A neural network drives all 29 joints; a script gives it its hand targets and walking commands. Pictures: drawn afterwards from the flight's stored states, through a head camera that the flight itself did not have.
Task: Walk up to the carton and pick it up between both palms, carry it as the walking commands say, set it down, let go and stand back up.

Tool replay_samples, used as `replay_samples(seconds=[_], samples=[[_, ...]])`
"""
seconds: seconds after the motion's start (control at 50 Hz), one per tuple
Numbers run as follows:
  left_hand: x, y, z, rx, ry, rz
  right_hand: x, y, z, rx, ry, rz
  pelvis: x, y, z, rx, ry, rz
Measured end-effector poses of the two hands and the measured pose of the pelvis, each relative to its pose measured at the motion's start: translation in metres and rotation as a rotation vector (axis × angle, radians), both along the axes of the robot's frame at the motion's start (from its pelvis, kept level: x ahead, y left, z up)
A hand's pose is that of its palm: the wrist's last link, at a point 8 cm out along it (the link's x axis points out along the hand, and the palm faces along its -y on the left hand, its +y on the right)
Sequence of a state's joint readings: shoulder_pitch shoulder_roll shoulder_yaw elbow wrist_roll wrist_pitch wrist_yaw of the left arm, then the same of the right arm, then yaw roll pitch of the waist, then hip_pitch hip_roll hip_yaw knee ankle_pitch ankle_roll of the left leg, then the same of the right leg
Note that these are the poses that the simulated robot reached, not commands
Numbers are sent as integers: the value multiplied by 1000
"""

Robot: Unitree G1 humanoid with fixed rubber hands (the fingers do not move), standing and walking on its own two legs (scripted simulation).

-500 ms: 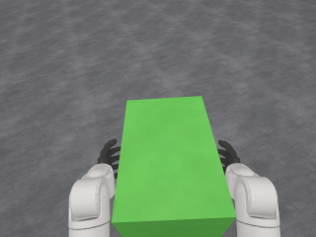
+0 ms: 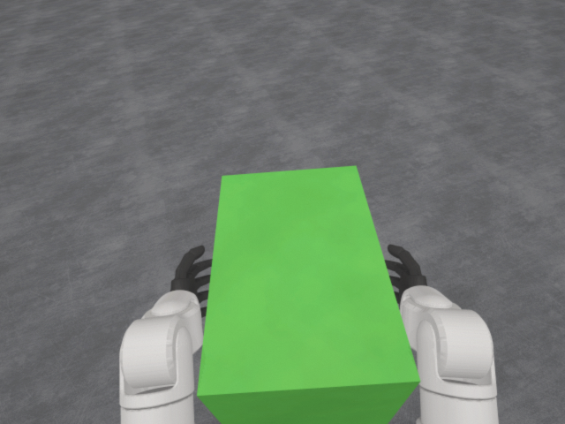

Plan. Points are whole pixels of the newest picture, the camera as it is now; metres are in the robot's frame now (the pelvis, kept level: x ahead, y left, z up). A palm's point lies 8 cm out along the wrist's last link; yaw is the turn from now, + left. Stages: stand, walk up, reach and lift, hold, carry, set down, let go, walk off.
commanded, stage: carry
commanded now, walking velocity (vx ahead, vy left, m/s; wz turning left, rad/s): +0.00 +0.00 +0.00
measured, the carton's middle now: (299, 311) +0.30 +0.00 +0.01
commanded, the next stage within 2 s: hold in 1.76 s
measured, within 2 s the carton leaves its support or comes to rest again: neither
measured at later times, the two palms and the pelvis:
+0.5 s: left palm (190, 328) +0.24 +0.13 +0.09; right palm (432, 326) +0.24 -0.15 +0.09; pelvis -0.03 -0.01 +0.00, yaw +0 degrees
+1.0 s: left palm (183, 375) +0.18 +0.13 +0.10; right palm (457, 379) +0.18 -0.16 +0.09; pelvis -0.09 -0.01 +0.01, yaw -1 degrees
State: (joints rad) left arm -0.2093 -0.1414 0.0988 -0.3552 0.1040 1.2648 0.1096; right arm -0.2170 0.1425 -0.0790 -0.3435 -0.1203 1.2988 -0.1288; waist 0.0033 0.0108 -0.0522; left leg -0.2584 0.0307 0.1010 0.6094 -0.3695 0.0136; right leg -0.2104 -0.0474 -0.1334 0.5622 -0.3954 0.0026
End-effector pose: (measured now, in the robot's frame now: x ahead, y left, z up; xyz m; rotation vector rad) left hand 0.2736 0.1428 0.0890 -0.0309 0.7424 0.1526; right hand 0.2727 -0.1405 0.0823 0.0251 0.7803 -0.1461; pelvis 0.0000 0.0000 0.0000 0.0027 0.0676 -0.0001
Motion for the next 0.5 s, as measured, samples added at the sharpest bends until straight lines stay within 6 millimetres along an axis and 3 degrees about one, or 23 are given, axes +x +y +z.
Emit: replay_samples(seconds=[0.3,0.5], samples=[[-14,-9,1,8,-8,-7,-16,-9,0,4,-9,-7,-14,-7,-2,1,-10,-1],[-35,-13,4,1,-7,-5,-36,-13,4,2,-8,-7,-32,-11,-1,7,-32,-5]])
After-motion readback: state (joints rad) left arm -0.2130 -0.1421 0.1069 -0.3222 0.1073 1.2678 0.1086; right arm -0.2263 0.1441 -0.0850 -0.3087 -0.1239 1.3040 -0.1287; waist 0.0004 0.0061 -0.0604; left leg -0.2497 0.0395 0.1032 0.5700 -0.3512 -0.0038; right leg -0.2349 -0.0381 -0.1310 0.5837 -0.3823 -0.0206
